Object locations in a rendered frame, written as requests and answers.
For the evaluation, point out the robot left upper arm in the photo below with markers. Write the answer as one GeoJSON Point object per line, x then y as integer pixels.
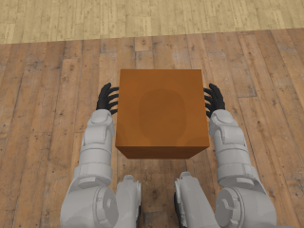
{"type": "Point", "coordinates": [93, 207]}

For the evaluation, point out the right robot hand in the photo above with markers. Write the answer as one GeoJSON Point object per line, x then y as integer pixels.
{"type": "Point", "coordinates": [216, 100]}

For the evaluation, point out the left robot hand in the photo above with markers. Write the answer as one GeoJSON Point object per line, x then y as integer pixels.
{"type": "Point", "coordinates": [104, 99]}

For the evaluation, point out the left robot forearm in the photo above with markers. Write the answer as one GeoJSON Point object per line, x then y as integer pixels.
{"type": "Point", "coordinates": [94, 167]}

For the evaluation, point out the robot right upper arm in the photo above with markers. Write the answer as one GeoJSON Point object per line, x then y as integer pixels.
{"type": "Point", "coordinates": [244, 208]}

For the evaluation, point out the carton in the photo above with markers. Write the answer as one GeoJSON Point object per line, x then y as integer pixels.
{"type": "Point", "coordinates": [161, 114]}

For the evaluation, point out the robot right thigh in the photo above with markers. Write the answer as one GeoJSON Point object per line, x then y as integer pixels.
{"type": "Point", "coordinates": [197, 209]}

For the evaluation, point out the right robot forearm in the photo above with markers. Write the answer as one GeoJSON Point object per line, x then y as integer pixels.
{"type": "Point", "coordinates": [234, 164]}

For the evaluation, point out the robot right foot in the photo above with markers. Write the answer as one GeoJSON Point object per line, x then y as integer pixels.
{"type": "Point", "coordinates": [177, 209]}

